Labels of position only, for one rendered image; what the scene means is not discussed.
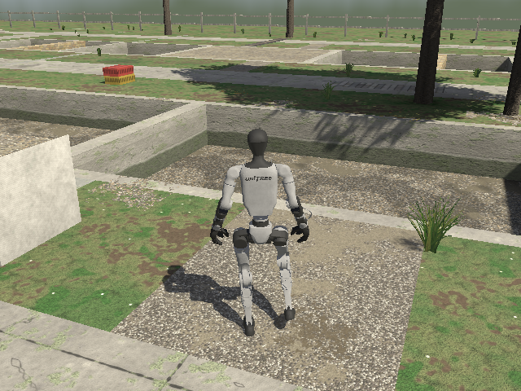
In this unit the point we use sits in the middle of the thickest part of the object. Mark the left robot forearm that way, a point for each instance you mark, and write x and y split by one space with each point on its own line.
219 217

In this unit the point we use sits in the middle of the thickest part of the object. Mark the left robot hand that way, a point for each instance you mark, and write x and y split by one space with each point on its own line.
220 233

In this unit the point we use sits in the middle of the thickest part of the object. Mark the right robot hand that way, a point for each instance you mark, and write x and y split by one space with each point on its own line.
299 231

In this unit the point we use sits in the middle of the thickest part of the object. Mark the left robot upper arm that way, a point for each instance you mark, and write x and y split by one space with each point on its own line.
229 185

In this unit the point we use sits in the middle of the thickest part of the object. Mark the right robot upper arm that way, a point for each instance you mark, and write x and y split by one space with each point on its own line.
284 171

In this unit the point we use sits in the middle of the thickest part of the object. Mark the right robot forearm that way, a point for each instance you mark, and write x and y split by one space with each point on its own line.
299 215

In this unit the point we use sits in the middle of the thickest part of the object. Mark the robot torso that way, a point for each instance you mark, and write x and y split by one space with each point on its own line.
259 190

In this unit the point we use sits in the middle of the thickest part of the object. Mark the right robot shin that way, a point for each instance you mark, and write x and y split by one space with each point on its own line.
286 282

